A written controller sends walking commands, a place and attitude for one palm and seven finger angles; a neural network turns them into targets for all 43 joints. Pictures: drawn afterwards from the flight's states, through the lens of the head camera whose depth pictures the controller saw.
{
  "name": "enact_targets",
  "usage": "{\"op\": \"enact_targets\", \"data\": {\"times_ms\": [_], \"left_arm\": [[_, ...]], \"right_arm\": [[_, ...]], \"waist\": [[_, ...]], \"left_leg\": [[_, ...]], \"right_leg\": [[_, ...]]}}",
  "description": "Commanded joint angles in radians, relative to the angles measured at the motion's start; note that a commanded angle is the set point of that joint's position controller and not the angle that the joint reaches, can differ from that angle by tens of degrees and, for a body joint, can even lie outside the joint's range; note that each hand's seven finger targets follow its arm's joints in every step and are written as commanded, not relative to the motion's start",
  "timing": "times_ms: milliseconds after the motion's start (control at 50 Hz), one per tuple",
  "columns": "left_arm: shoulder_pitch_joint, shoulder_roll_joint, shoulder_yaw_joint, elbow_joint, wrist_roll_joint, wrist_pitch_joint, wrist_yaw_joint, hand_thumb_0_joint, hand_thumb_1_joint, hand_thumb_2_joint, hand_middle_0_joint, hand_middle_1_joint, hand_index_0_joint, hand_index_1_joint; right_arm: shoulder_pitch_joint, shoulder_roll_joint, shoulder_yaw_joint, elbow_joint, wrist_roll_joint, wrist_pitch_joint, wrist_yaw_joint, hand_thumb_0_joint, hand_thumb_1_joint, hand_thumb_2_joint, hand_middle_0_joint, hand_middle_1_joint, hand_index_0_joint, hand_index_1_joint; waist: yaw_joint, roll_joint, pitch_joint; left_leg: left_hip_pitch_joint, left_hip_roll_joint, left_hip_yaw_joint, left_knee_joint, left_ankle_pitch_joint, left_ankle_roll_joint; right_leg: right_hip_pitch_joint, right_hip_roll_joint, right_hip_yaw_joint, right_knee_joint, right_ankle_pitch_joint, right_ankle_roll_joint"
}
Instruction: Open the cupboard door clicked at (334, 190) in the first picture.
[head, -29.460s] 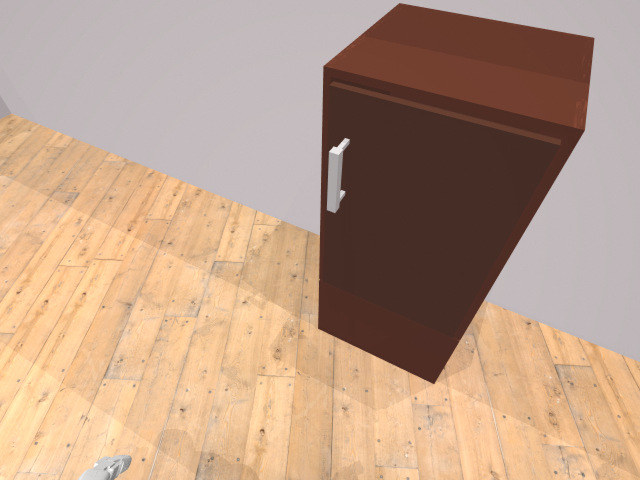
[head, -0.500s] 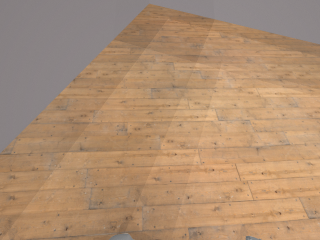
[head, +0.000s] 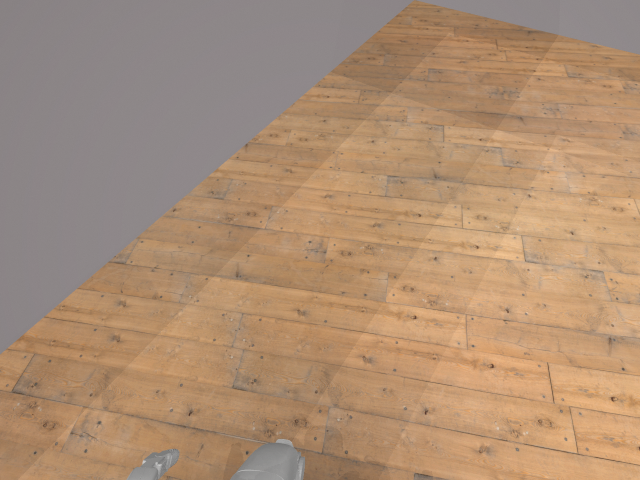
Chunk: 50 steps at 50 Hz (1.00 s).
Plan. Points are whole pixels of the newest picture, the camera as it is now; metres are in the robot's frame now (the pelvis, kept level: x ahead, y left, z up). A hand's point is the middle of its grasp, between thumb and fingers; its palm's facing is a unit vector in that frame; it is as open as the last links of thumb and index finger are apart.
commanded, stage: turn to face it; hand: left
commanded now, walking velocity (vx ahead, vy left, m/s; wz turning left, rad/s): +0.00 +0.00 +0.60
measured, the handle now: out of the picture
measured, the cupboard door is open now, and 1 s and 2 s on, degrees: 42 42 42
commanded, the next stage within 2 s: none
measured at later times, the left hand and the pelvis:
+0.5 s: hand out of the picture +0.01 +0.25 -0.16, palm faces +0.34 -0.90 -0.26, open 7.4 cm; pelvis +0.00 +0.01 +0.00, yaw +18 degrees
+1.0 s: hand out of the picture -0.06 +0.17 -0.17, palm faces +0.61 -0.76 -0.21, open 7.4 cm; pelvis +0.01 -0.02 +0.00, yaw +38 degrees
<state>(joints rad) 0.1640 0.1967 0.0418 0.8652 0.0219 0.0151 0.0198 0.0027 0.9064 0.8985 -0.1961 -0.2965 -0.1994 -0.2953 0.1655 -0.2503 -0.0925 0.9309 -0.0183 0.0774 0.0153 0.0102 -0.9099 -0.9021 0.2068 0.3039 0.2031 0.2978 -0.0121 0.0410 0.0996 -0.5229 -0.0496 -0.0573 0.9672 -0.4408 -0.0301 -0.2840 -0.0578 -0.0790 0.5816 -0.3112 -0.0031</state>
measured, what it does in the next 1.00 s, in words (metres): steps on the spot, turning left: left foot, then right foot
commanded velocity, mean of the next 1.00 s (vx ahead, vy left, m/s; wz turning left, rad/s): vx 0.00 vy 0.00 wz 0.60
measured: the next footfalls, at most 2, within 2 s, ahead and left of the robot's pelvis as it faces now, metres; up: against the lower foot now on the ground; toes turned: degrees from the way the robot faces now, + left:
left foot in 0.28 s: +0.04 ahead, +0.13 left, +0.00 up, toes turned +17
right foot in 0.66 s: +0.10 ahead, -0.12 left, +0.00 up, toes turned +22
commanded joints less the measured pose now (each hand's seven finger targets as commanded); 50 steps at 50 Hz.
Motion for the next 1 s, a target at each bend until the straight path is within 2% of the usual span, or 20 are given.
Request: {"op": "enact_targets", "data": {"times_ms": [0, 120, 160, 220, 240, 260, 280, 300, 340, 420, 500, 600, 620, 640, 660, 680, 700, 760, 900, 980], "left_arm": [[-0.021, 0.162, 0.037, -0.081, -0.001, -0.026, 0.015, 0.0, 0.9, 0.9, -0.2, -0.3, -0.2, -0.3], [0.126, 0.211, 0.057, -0.028, 0.009, -0.027, 0.014, 0.0, 0.9, 0.9, -0.2, -0.3, -0.2, -0.3], [0.131, 0.236, 0.067, -0.024, 0.009, -0.024, 0.011, 0.0, 0.9, 0.9, -0.2, -0.3, -0.2, -0.3], [0.098, 0.232, 0.07, -0.025, 0.001, -0.019, 0.003, 0.0, 0.9, 0.9, -0.2, -0.3, -0.2, -0.3], [0.083, 0.211, 0.067, -0.04, -0.007, -0.015, -0.001, 0.0, 0.9, 0.9, -0.2, -0.3, -0.2, -0.3], [0.049, 0.131, 0.047, -0.088, -0.015, -0.009, -0.01, 0.0, 0.9, 0.9, -0.2, -0.3, -0.2, -0.3], [-0.04, 0.13, 0.037, -0.117, -0.004, 0.005, -0.001, 0.0, 0.9, 0.9, -0.2, -0.3, -0.2, -0.3], [-0.041, 0.147, 0.042, -0.119, 0.0, 0.01, 0.003, 0.0, 0.9, 0.9, -0.2, -0.3, -0.2, -0.3], [-0.042, 0.138, 0.048, -0.081, 0.0, 0.013, -0.002, 0.0, 0.9, 0.9, -0.2, -0.3, -0.2, -0.3], [0.01, 0.131, 0.047, -0.046, 0.0, 0.017, -0.015, 0.0, 0.9, 0.9, -0.2, -0.3, -0.2, -0.3], [-0.015, 0.119, 0.04, -0.067, -0.005, 0.013, -0.011, 0.0, 0.9, 0.9, -0.2, -0.3, -0.2, -0.3], [0.099, 0.132, 0.046, -0.051, -0.01, -0.004, -0.004, 0.0, 0.9, 0.9, -0.2, -0.3, -0.2, -0.3], [0.14, 0.181, 0.056, -0.047, -0.004, -0.015, 0.001, 0.0, 0.9, 0.9, -0.2, -0.3, -0.2, -0.3], [0.161, 0.271, 0.076, -0.047, 0.012, -0.023, 0.011, 0.0, 0.9, 0.9, -0.2, -0.3, -0.2, -0.3], [0.133, 0.296, 0.07, -0.058, 0.011, -0.021, 0.015, 0.0, 0.9, 0.9, -0.2, -0.3, -0.2, -0.3], [0.076, 0.259, 0.055, -0.07, 0.005, -0.019, 0.015, 0.0, 0.9, 0.9, -0.2, -0.3, -0.2, -0.3], [0.025, 0.206, 0.047, -0.076, 0.002, -0.026, 0.017, 0.0, 0.9, 0.9, -0.2, -0.3, -0.2, -0.3], [-0.01, 0.169, 0.036, -0.088, 0.0, -0.026, 0.015, 0.0, 0.9, 0.9, -0.2, -0.3, -0.2, -0.3], [0.128, 0.235, 0.062, -0.036, 0.01, -0.022, 0.011, 0.0, 0.9, 0.9, -0.2, -0.3, -0.2, -0.3], [0.093, 0.235, 0.071, -0.036, -0.001, -0.014, 0.001, 0.0, 0.9, 0.9, -0.2, -0.3, -0.2, -0.3]], "right_arm": [[-0.018, -0.081, -0.016, -0.078, -0.002, -0.024, 0.015, 0.0, -0.9, -0.9, 0.2, 0.3, 0.2, 0.3], [-0.121, -0.03, 0.011, -0.096, 0.009, -0.036, 0.02, 0.0, -0.9, -0.9, 0.2, 0.3, 0.2, 0.3], [-0.112, -0.035, 0.014, -0.097, 0.01, -0.04, 0.019, 0.0, -0.9, -0.9, 0.2, 0.3, 0.2, 0.3], [-0.028, -0.072, 0.003, -0.08, 0.007, -0.047, 0.015, 0.0, -0.9, -0.9, 0.2, 0.3, 0.2, 0.3], [0.057, -0.132, -0.014, -0.059, 0.002, -0.055, 0.012, 0.0, -0.9, -0.9, 0.2, 0.3, 0.2, 0.3], [0.138, -0.253, -0.045, -0.052, -0.007, -0.06, 0.003, 0.0, -0.9, -0.9, 0.2, 0.3, 0.2, 0.3], [0.206, -0.286, -0.05, -0.022, -0.002, -0.052, -0.009, 0.0, -0.9, -0.9, 0.2, 0.3, 0.2, 0.3], [0.168, -0.267, -0.04, -0.034, -0.008, -0.052, -0.011, 0.0, -0.9, -0.9, 0.2, 0.3, 0.2, 0.3], [0.04, -0.21, -0.027, -0.072, -0.009, -0.057, -0.027, 0.0, -0.9, -0.9, 0.2, 0.3, 0.2, 0.3], [-0.006, -0.185, -0.012, -0.089, -0.007, -0.065, -0.029, 0.0, -0.9, -0.9, 0.2, 0.3, 0.2, 0.3], [0.014, -0.197, -0.022, -0.088, -0.01, -0.06, -0.023, 0.0, -0.9, -0.9, 0.2, 0.3, 0.2, 0.3], [-0.053, -0.191, -0.032, -0.113, -0.002, -0.047, -0.019, 0.0, -0.9, -0.9, 0.2, 0.3, 0.2, 0.3], [-0.058, -0.155, -0.028, -0.122, 0.006, -0.047, -0.015, 0.0, -0.9, -0.9, 0.2, 0.3, 0.2, 0.3], [-0.051, -0.083, -0.019, -0.137, 0.014, -0.048, -0.01, 0.0, -0.9, -0.9, 0.2, 0.3, 0.2, 0.3], [-0.087, -0.109, -0.022, -0.149, 0.005, -0.048, -0.005, 0.0, -0.9, -0.9, 0.2, 0.3, 0.2, 0.3], [-0.062, -0.117, -0.022, -0.138, -0.001, -0.043, 0.002, 0.0, -0.9, -0.9, 0.2, 0.3, 0.2, 0.3], [-0.042, -0.113, -0.027, -0.104, -0.004, -0.031, 0.003, 0.0, -0.9, -0.9, 0.2, 0.3, 0.2, 0.3], [-0.023, -0.08, -0.014, -0.081, 0.0, -0.023, 0.015, 0.0, -0.9, -0.9, 0.2, 0.3, 0.2, 0.3], [-0.125, -0.038, 0.01, -0.101, 0.01, -0.033, 0.021, 0.0, -0.9, -0.9, 0.2, 0.3, 0.2, 0.3], [-0.006, -0.08, -0.001, -0.075, 0.007, -0.048, 0.016, 0.0, -0.9, -0.9, 0.2, 0.3, 0.2, 0.3]], "waist": [[-0.013, -0.267, -0.098], [0.068, -0.244, -0.136], [0.068, -0.254, -0.142], [0.012, -0.214, -0.162], [-0.04, -0.072, -0.215], [-0.087, 0.26, -0.238], [-0.115, 0.215, -0.247], [-0.087, 0.127, -0.219], [-0.042, 0.185, -0.15], [0.001, 0.088, -0.132], [-0.016, 0.087, -0.16], [0.043, 0.107, -0.177], [0.066, -0.006, -0.193], [0.08, -0.283, -0.193], [0.083, -0.346, -0.144], [0.044, -0.238, -0.112], [0.012, -0.299, -0.09], [-0.012, -0.248, -0.099], [0.067, -0.248, -0.122], [-0.003, -0.199, -0.163]], "left_leg": [[-0.093, 0.08, 0.044, 0.261, 0.04, -0.039], [0.016, 0.062, 0.155, -0.151, -0.012, -0.043], [0.072, 0.056, 0.176, -0.235, -0.003, -0.031], [0.281, 0.048, 0.173, -0.46, 0.176, -0.008], [0.462, 0.124, 0.077, -0.531, 0.377, 0.029], [0.598, 0.422, -0.341, -0.575, 0.748, 0.186], [0.563, 0.502, -0.396, -0.578, 0.887, 0.28], [0.49, 0.476, -0.318, -0.601, 0.63, 0.28], [0.362, 0.361, -0.263, -0.632, 0.466, 0.221], [0.327, 0.274, -0.179, -0.64, 0.426, 0.176], [0.33, 0.266, -0.219, -0.618, 0.422, 0.187], [0.172, 0.204, -0.255, -0.521, 0.38, 0.143], [0.069, 0.137, -0.214, -0.439, 0.274, 0.093], [-0.113, -0.003, -0.043, -0.21, 0.001, 0.011], [-0.117, -0.008, 0.011, 0.05, -0.177, -0.008], [-0.1, 0.027, -0.028, 0.183, -0.118, 0.001], [-0.107, 0.049, -0.029, 0.252, -0.054, -0.009], [-0.073, 0.074, 0.043, 0.232, 0.037, -0.039], [0.062, 0.057, 0.157, -0.175, -0.017, -0.034], [0.328, 0.048, 0.162, -0.478, 0.209, -0.005]], "right_leg": [[0.126, -0.256, 0.113, -0.246, 0.369, -0.103], [0.299, -0.281, 0.016, -0.134, 0.661, -0.1], [0.287, -0.305, 0.005, -0.103, 0.673, -0.101], [0.166, -0.283, -0.058, 0.031, 0.561, -0.034], [0.026, -0.248, -0.103, 0.186, 0.392, 0.014], [-0.281, -0.085, -0.124, 0.425, -0.264, 0.098], [-0.338, -0.064, 0.02, 0.55, -0.382, 0.083], [-0.321, -0.082, 0.062, 0.592, -0.325, 0.068], [-0.319, -0.073, 0.086, 0.598, -0.197, 0.077], [-0.25, -0.035, 0.074, 0.491, -0.096, 0.085], [-0.172, 0.005, 0.057, 0.306, -0.118, 0.083], [0.119, 0.047, 0.032, -0.067, 0.033, 0.066], [0.254, -0.022, 0.1, -0.213, 0.064, 0.049], [0.349, -0.297, 0.385, -0.33, 0.032, -0.043], [0.204, -0.455, 0.49, -0.347, 0.133, -0.142], [0.132, -0.41, 0.38, -0.324, 0.139, -0.162], [0.103, -0.343, 0.33, -0.319, 0.173, -0.138], [0.143, -0.254, 0.095, -0.242, 0.395, -0.102], [0.249, -0.303, 0.02, -0.149, 0.575, -0.11], [0.112, -0.286, -0.065, 0.022, 0.436, -0.027]]}}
